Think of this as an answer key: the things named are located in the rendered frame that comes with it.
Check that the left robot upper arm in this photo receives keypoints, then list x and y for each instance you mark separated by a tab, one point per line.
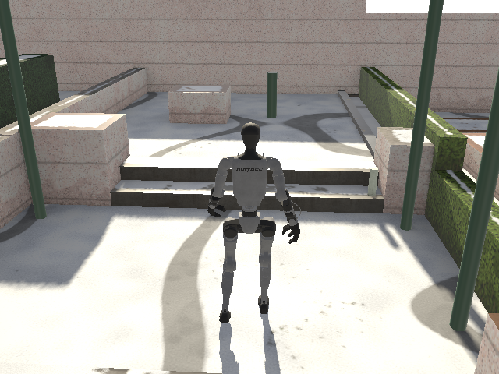
224	165

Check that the right robot forearm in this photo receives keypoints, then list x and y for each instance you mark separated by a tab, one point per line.
288	210

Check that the right robot upper arm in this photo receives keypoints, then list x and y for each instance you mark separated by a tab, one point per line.
278	177

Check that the robot right hand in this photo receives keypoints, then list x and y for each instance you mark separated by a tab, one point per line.
295	231

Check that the left robot forearm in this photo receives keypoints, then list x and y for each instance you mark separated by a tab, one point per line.
213	201

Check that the right robot foot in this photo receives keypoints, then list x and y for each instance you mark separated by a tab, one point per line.
263	307

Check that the robot left hand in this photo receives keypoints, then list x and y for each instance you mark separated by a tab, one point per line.
212	213

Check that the left robot shin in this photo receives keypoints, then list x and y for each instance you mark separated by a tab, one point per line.
226	285

